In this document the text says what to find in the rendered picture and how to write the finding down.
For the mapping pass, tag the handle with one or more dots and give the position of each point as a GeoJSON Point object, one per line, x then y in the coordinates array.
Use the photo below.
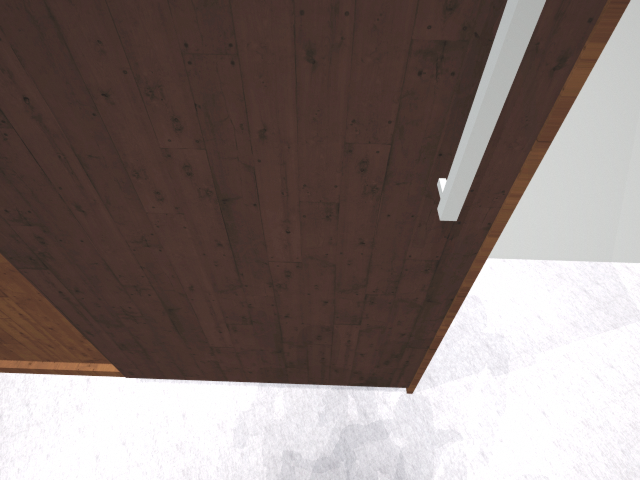
{"type": "Point", "coordinates": [515, 30]}

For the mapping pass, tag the wardrobe door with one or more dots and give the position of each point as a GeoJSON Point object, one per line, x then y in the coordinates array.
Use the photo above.
{"type": "Point", "coordinates": [32, 329]}
{"type": "Point", "coordinates": [246, 190]}

